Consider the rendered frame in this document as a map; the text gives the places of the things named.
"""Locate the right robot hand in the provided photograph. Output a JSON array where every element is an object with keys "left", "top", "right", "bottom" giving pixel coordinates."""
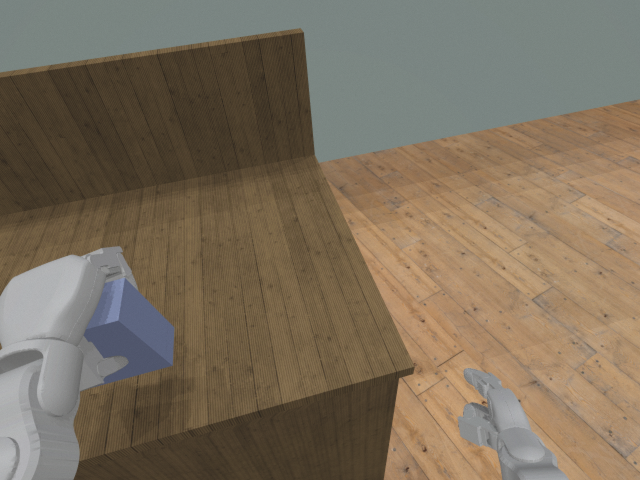
[{"left": 458, "top": 368, "right": 532, "bottom": 453}]

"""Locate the table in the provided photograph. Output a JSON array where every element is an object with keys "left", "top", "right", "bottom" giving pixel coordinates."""
[{"left": 0, "top": 28, "right": 415, "bottom": 480}]

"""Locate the left robot forearm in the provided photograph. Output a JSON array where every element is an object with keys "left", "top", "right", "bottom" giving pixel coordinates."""
[{"left": 0, "top": 338, "right": 84, "bottom": 480}]

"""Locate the right robot forearm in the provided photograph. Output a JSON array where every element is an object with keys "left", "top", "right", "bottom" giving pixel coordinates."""
[{"left": 497, "top": 427, "right": 569, "bottom": 480}]

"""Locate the left robot hand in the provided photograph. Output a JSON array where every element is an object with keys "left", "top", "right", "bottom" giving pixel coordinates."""
[{"left": 0, "top": 246, "right": 138, "bottom": 392}]

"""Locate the sponge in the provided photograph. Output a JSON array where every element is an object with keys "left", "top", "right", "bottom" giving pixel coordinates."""
[{"left": 84, "top": 278, "right": 174, "bottom": 388}]

